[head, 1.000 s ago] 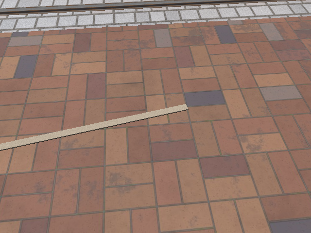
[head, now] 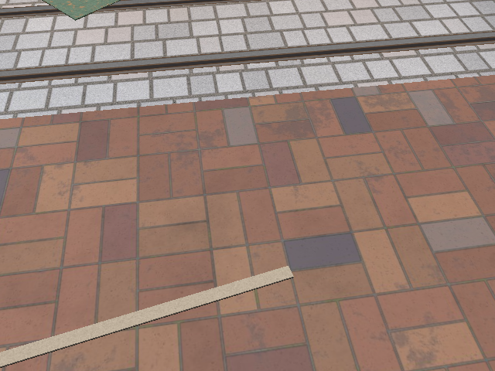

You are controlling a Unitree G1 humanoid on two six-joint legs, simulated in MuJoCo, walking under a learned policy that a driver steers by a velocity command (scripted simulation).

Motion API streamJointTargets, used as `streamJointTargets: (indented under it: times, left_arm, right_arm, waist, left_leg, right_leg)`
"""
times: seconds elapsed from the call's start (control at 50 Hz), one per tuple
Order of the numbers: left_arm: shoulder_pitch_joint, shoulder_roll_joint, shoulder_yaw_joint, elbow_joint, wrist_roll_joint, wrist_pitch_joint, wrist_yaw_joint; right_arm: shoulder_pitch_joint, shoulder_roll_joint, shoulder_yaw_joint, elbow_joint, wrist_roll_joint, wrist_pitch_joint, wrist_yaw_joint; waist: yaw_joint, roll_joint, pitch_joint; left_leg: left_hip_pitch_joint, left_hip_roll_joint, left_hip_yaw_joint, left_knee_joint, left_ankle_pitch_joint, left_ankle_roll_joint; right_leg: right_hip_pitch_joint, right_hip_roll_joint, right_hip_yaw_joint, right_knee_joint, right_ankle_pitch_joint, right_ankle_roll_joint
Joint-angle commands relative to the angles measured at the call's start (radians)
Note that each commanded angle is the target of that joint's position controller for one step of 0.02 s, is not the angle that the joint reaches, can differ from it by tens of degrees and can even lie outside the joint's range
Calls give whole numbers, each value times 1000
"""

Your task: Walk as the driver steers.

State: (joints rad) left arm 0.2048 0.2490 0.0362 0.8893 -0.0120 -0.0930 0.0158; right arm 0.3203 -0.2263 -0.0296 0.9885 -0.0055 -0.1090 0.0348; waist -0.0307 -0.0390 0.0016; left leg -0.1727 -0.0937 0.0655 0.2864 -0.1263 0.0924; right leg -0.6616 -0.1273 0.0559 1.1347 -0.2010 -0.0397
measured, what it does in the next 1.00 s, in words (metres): walks ahead: right foot, then left foot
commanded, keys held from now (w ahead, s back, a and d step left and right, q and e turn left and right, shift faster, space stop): w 1.00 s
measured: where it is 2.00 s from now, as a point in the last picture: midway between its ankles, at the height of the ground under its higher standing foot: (253, 211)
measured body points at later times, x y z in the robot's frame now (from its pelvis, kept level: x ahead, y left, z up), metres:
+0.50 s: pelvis +0.28 -0.08 +0.00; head +0.29 -0.10 +0.45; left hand +0.33 +0.18 -0.12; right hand +0.37 -0.35 -0.14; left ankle +0.28 +0.08 -0.66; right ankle +0.29 -0.16 -0.74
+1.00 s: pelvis +0.55 -0.01 -0.01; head +0.58 +0.00 +0.44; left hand +0.59 +0.26 -0.15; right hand +0.66 -0.27 -0.13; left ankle +0.61 +0.07 -0.74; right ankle +0.47 -0.16 -0.65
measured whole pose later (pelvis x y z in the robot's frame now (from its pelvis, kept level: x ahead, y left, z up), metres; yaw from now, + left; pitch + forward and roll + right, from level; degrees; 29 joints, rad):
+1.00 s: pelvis +0.55 -0.01 -0.01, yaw +1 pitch +1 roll +0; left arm 0.29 0.26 0.05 0.96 -0.02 -0.10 0.00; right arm 0.18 -0.24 -0.05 0.91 0.00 -0.10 0.03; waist 0.00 -0.03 0.02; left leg -0.34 -0.03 0.06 0.46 -0.15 0.07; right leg -0.44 -0.06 0.03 1.19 -0.35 -0.05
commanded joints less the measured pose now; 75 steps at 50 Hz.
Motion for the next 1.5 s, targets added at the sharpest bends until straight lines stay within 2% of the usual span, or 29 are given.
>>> streamJointTargets:
  times: [0.02, 0.2, 0.24, 0.28, 0.3, 0.32, 0.34, 0.36, 0.4, 0.44, 0.64, 0.76, 0.82, 0.84, 0.86, 0.88, 0.9, 0.92, 0.96, 0.98, 1.02, 1.08, 1.3, 1.38, 1.42, 1.44, 1.46, 1.48, 1.5]
  left_arm:
    - [33, 45, 13, -42, 12, 4, 7]
    - [-249, 45, 3, -134, -10, -17, -37]
    - [-220, 67, 11, -138, -10, -26, -46]
    - [-19, 127, 45, -82, -8, -32, -44]
    - [189, 206, 72, -34, 1, -34, -36]
    - [302, 304, 97, -6, 11, -24, -37]
    - [305, 211, 70, -8, 12, -25, -40]
    - [209, 158, 51, -25, 7, -28, -40]
    - [46, 98, 30, -58, 9, -25, -47]
    - [23, 65, 21, -46, 18, -28, -54]
    - [182, 128, 35, 37, 6, -15, -14]
    - [246, 141, 45, 87, -5, 8, -4]
    - [203, 164, 54, 82, -5, 21, 0]
    - [183, 154, 50, 77, -2, 27, -1]
    - [178, 126, 37, 60, 8, 28, -1]
    - [296, 12, 3, 49, 13, 9, -14]
    - [289, 23, 1, 65, 0, -20, -20]
    - [195, 116, 26, 37, -28, -36, -24]
    - [80, 123, 35, 7, -20, -36, -11]
    - [94, 109, 42, 10, -10, -21, -4]
    - [137, 61, 39, 23, -6, 6, -2]
    - [60, 66, 45, -8, 3, 18, 4]
    - [-286, 38, 25, -118, -8, -3, -40]
    - [-237, 79, 36, -125, -10, -16, -58]
    - [33, 156, 77, -43, -4, -17, -49]
    - [221, 238, 97, -8, 9, -14, -37]
    - [249, 272, 100, 8, 11, -12, -45]
    - [225, 170, 73, -2, 6, -15, -44]
    - [137, 133, 61, -19, 6, -18, -38]
  right_arm:
    - [-41, -133, -21, -55, 2, -18, -20]
    - [112, -170, -32, -5, 27, 17, -37]
    - [101, -183, -38, -4, 27, 28, -39]
    - [64, -173, -33, -14, 21, 39, -39]
    - [56, -132, -14, -40, 5, 38, -39]
    - [165, -11, 22, -49, 7, 14, -29]
    - [148, -75, 9, -36, 22, -12, -25]
    - [56, -159, -14, -65, 48, -25, -21]
    - [-34, -148, -20, -85, 31, -20, -32]
    - [-2, -108, -24, -78, 23, 10, -37]
    - [-284, -65, -22, -167, 16, 21, -29]
    - [-412, -75, -17, -223, 26, 6, 2]
    - [-312, -119, -37, -206, 26, -3, 9]
    - [-173, -153, -59, -162, 24, -3, 5]
    - [17, -214, -84, -111, 18, -1, -4]
    - [152, -316, -109, -84, 1, 5, -10]
    - [151, -252, -86, -83, 9, 7, -7]
    - [66, -196, -68, -93, 18, 4, -7]
    - [-99, -126, -45, -126, 9, 2, -3]
    - [-131, -100, -37, -127, -1, -3, 0]
    - [-120, -95, -36, -108, -3, -7, 3]
    - [-64, -140, -47, -79, -1, -10, -15]
    - [115, -164, -50, 1, 19, 25, -43]
    - [88, -187, -62, 7, 23, 41, -50]
    - [47, -168, -54, -8, 21, 49, -49]
    - [60, -134, -37, -34, 0, 46, -49]
    - [190, 9, 1, -25, 12, 23, -35]
    - [117, -112, -26, -15, 41, 2, -32]
    - [22, -159, -40, -47, 62, -9, -32]
  waist:
    - [47, 74, 54]
    - [-47, 91, 81]
    - [-18, 106, 65]
    - [91, 104, -49]
    - [167, 30, -202]
    - [138, -231, -334]
    - [150, -202, -364]
    - [127, -139, -222]
    - [67, -14, -83]
    - [19, -46, -47]
    - [73, -21, 51]
    - [95, -25, 97]
    - [25, -54, 27]
    - [-46, -48, -52]
    - [-117, 0, -184]
    - [-89, 236, -340]
    - [-90, 289, -409]
    - [-78, 228, -256]
    - [-16, 90, -80]
    - [22, 109, -53]
    - [51, 127, -36]
    - [47, 97, 9]
    - [-56, 92, 92]
    - [3, 126, 50]
    - [135, 114, -115]
    - [184, -21, -273]
    - [110, -280, -390]
    - [148, -151, -332]
    - [133, -105, -192]
  left_leg:
    - [-106, 279, -206, -203, 72, 171]
    - [145, 329, -180, -111, 59, 112]
    - [187, 351, -193, -54, 118, 96]
    - [162, 288, -136, 182, 403, 57]
    - [-3, 225, -76, 478, 320, 19]
    - [-434, 46, -18, 866, -115, -58]
    - [-557, 54, -181, 1013, -418, -39]
    - [-630, 114, -185, 1054, -348, -17]
    - [-560, 203, -141, 957, -182, -20]
    - [-455, 235, -136, 877, -112, -30]
    - [-532, 206, -83, 403, 233, -73]
    - [-548, 182, -78, 259, 147, -36]
    - [-346, 125, -30, 226, 52, 4]
    - [-157, 87, 1, 212, 57, 27]
    - [144, 167, -90, 245, 80, 74]
    - [554, 430, -540, 191, -62, 234]
    - [594, 493, -816, 27, -143, 264]
    - [471, 459, -684, 12, -175, 205]
    - [153, 382, -432, -44, -42, 147]
    - [55, 344, -358, -77, 5, 128]
    - [-31, 311, -283, -129, 52, 134]
    - [-27, 310, -227, -166, 142, 150]
    - [204, 329, -141, -130, 163, 106]
    - [274, 362, -140, -9, 405, 76]
    - [176, 279, -73, 296, 620, 30]
    - [-57, 208, -24, 634, 296, -7]
    - [-437, 24, -88, 941, -419, -55]
    - [-537, 75, -219, 1051, -443, -33]
    - [-583, 122, -201, 1054, -349, -17]
  right_leg:
    - [-18, -42, 2, -145, 162, 27]
    - [12, 33, -42, -581, 213, 14]
    - [75, 51, -53, -622, 133, -15]
    - [353, 110, -99, -662, 102, -59]
    - [657, -16, 40, -639, 123, -123]
    - [1040, -247, 489, -722, -37, -278]
    - [1052, -273, 678, -832, -98, -279]
    - [928, -244, 531, -839, -75, -226]
    - [656, -163, 297, -897, 90, -187]
    - [528, -101, 182, -958, 156, -169]
    - [568, -65, 12, -1030, 255, -157]
    - [735, -135, 17, -962, 272, -145]
    - [755, -133, 0, -832, 548, -116]
    - [720, -87, -36, -672, 684, -94]
    - [555, -31, -75, -417, 579, -60]
    - [133, 138, -109, 2, 131, 17]
    - [-14, 184, 46, 174, -360, 11]
    - [-106, 119, 68, 239, -318, -11]
    - [-53, 19, 14, 136, -140, -21]
    - [15, -13, 20, 77, -90, -22]
    - [84, -26, 10, 25, -49, -14]
    - [-3, -36, 3, -94, 61, 13]
    - [-64, 32, -52, -573, 265, 15]
    - [76, 77, -79, -631, 131, -37]
    - [473, 121, -110, -645, 159, -91]
    - [797, -87, 135, -625, 174, -161]
    - [1088, -291, 608, -765, -18, -309]
    - [1034, -263, 610, -816, -106, -260]
    - [892, -239, 445, -835, -51, -210]
Velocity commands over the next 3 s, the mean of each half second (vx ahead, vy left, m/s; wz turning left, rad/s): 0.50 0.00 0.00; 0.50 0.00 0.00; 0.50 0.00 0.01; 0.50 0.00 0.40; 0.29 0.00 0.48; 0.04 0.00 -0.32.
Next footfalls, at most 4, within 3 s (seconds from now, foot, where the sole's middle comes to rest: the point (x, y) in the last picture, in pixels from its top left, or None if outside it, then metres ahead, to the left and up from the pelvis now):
0.30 right None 0.34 -0.17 -0.78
0.86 left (223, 326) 0.65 0.08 -0.78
1.42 right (294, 233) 0.97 -0.16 -0.78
2.00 left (212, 176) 1.23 0.12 -0.78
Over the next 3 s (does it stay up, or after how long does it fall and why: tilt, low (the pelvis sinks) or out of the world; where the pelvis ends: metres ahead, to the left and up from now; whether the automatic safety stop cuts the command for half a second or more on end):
stays up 1.35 0.11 0.00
